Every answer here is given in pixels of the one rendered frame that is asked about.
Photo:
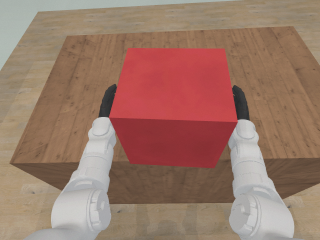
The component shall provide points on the robot left hand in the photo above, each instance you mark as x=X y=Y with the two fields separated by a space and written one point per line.
x=107 y=101

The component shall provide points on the carton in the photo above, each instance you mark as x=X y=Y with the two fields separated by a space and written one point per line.
x=174 y=106

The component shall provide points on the right robot upper arm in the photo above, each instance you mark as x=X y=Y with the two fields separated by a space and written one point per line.
x=254 y=217

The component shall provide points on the robot left forearm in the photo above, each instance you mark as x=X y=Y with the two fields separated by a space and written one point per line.
x=95 y=163

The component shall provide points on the robot right hand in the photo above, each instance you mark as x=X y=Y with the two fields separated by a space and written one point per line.
x=241 y=107

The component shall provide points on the left robot upper arm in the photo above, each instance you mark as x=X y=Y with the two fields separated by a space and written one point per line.
x=77 y=215

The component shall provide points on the robot right forearm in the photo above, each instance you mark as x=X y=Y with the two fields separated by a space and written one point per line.
x=248 y=167

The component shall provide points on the pedestal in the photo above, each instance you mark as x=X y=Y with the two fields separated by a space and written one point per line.
x=274 y=68

